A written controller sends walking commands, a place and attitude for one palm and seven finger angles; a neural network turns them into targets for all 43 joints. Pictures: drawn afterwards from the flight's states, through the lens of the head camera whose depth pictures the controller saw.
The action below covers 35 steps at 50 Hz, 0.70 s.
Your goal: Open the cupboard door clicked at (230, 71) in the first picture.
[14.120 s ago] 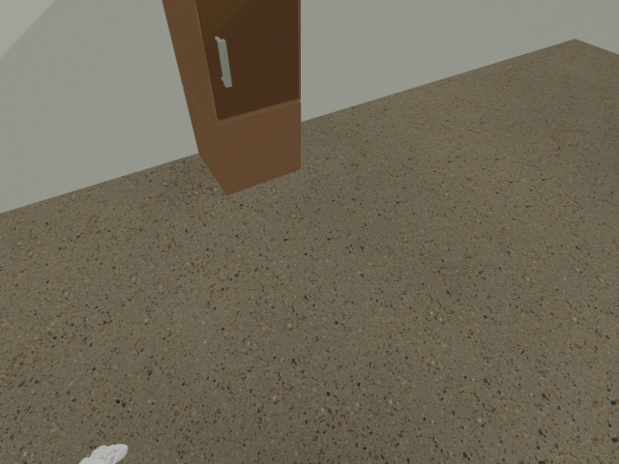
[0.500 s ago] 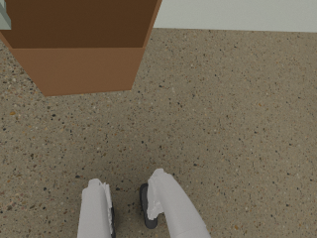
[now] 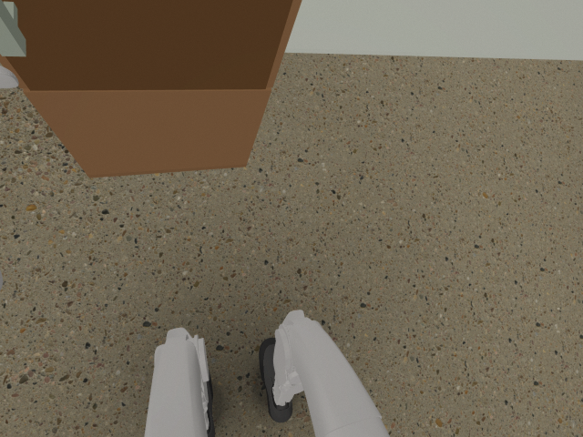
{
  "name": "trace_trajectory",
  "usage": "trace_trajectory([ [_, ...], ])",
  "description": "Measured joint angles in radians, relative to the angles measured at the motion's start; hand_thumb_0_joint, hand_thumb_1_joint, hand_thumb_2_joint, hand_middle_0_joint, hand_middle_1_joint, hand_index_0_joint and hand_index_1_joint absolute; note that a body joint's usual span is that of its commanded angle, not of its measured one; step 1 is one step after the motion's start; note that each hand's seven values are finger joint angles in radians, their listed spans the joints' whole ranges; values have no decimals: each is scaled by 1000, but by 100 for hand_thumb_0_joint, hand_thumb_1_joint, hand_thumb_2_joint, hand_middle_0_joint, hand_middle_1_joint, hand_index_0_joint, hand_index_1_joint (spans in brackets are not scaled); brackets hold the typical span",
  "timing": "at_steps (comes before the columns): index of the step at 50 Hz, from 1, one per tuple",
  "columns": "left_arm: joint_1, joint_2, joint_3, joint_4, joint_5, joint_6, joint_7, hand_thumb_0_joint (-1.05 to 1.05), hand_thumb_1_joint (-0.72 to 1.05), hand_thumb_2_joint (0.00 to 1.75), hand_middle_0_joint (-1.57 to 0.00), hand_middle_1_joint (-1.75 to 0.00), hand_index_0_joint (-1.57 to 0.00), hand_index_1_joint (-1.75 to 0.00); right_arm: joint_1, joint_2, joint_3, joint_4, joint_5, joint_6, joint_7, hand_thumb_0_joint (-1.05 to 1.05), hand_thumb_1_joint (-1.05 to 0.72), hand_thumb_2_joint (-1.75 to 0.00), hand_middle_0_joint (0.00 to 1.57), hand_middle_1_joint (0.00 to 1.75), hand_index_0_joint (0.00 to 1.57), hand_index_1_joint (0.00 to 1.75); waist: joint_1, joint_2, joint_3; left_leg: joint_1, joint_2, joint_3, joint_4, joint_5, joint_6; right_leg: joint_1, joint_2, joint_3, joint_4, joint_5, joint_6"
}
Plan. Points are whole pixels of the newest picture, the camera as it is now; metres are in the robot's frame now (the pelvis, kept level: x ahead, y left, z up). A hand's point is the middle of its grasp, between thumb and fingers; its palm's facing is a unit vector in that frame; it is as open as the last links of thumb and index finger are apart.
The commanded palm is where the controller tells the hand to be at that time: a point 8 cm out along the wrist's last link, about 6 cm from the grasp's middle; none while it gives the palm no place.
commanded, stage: slide the fingers in behind the handle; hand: left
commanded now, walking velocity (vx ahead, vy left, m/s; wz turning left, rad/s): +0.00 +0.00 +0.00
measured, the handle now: out of the picture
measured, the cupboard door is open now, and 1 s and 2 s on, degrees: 0 0 0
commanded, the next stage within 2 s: close the thumb around the handle in 1.22 s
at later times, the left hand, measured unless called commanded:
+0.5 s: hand out of the picture +0.57 +0.26 +0.05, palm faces +0.10 -0.99 -0.02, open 13.9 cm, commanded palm +0.57 +0.26 +0.05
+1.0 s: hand (9, 17) +0.57 +0.24 +0.05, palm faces +0.13 -0.99 -0.03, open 13.9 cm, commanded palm +0.56 +0.24 +0.05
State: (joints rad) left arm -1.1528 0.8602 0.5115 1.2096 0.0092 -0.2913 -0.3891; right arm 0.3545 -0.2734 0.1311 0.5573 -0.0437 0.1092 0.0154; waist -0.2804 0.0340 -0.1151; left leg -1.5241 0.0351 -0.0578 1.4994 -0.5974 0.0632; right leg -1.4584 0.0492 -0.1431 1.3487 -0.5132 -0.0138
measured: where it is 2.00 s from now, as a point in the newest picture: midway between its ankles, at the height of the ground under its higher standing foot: (240, 406)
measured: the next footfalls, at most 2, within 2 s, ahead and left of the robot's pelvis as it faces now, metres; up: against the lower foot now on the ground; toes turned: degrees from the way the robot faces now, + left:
none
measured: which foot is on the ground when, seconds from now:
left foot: down 0.00-1.00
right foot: down 0.00-1.00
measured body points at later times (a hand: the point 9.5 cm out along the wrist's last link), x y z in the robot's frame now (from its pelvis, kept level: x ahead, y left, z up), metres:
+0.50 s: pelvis +0.00 +0.00 +0.00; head +0.21 +0.06 +0.39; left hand +0.56 +0.31 +0.05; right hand -0.01 -0.26 -0.08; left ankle +0.03 +0.08 -0.57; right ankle +0.05 -0.12 -0.57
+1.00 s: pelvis +0.00 -0.01 +0.01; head +0.22 +0.05 +0.40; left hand +0.56 +0.30 +0.05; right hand +0.00 -0.26 -0.09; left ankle +0.03 +0.08 -0.57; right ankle +0.05 -0.12 -0.57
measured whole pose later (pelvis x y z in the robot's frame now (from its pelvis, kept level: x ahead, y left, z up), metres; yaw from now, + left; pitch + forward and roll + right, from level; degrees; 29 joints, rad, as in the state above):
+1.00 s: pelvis +0.00 -0.01 +0.01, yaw +1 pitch +34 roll -8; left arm -1.11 0.70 0.45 1.20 0.00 -0.37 -0.22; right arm 0.36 -0.25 0.10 0.60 -0.06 0.10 0.05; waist -0.26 0.04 -0.12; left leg -1.48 0.03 -0.04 1.46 -0.59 0.05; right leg -1.42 0.04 -0.13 1.34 -0.52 -0.02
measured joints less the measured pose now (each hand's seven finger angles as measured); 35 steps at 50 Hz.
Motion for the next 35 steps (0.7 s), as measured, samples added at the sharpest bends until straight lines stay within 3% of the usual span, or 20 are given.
trace_trajectory([
  [6, 20, -15, 20, -11, 9, -26, 40, -1, -50, 30, -30, -120, -31, -121, 0, 2, -6, -1, -5, -3, 6, 0, -90, -90, 20, 30, 21, 30, -5, 2, 2, 3, 3, 6, 1, -1, 0, -2, 3, 6, 5, 0, -1],
  [17, 25, -64, -12, -16, -7, -34, 53, -1, -50, 30, -30, -120, -31, -120, 12, 9, -11, 19, -3, -1, 14, 0, -90, -90, 20, 30, 21, 30, 8, 5, -2, 22, 0, 11, -14, 3, -2, 13, 0, 11, -3, 1, -2],
  [27, 16, -72, -8, 14, 6, -59, 95, -1, -50, 30, -30, -120, -32, -122, 10, 5, -13, 13, -6, -8, 14, 0, -90, -90, 20, 30, 21, 30, -2, 6, -4, 17, 1, 16, -8, 1, -2, 4, 0, 16, 7, -2, -4],
  [35, 12, -115, -44, -11, -8, -60, 101, -1, -50, 30, -30, -120, -31, -121, 7, 11, -22, 32, -8, -4, 20, 0, -90, -90, 20, 30, 21, 30, 11, 3, -3, 14, -3, 15, -10, 3, -4, 1, -4, 15, 9, -4, -4],
])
